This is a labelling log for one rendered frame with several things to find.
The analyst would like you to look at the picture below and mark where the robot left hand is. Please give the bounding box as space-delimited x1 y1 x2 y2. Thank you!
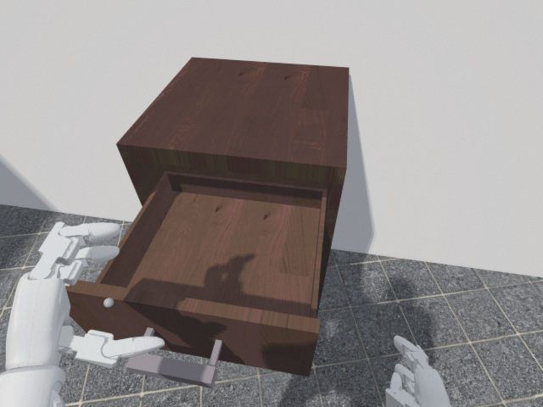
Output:
6 222 165 371

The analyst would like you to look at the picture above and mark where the robot left forearm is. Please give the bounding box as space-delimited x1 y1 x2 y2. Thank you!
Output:
0 365 66 407

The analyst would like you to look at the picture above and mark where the robot right hand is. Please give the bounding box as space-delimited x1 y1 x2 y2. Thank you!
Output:
385 336 451 407

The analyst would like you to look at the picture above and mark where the drawer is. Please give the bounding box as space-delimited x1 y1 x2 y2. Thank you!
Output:
65 171 327 376

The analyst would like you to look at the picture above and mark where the cabinet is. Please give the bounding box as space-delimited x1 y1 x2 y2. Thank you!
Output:
116 57 350 318

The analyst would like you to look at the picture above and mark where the handle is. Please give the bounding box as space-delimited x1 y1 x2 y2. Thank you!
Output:
126 327 222 388

